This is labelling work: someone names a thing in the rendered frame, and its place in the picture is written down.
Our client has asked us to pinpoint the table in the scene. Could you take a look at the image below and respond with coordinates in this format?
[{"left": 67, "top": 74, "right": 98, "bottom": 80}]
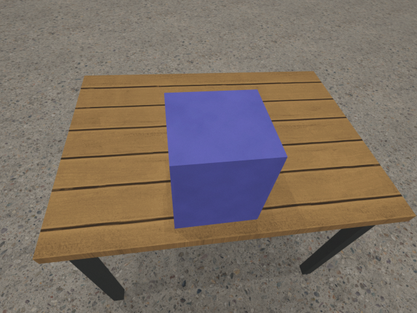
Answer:
[{"left": 33, "top": 71, "right": 416, "bottom": 301}]

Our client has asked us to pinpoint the carton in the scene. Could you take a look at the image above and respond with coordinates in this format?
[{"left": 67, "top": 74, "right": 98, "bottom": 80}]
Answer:
[{"left": 164, "top": 89, "right": 287, "bottom": 229}]

